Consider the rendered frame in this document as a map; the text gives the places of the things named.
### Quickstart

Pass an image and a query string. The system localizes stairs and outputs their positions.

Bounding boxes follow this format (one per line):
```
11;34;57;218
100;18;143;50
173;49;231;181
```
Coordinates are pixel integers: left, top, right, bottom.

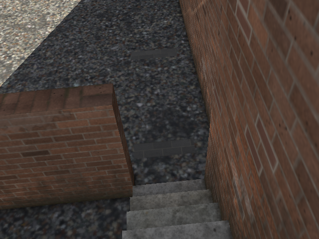
122;178;233;239

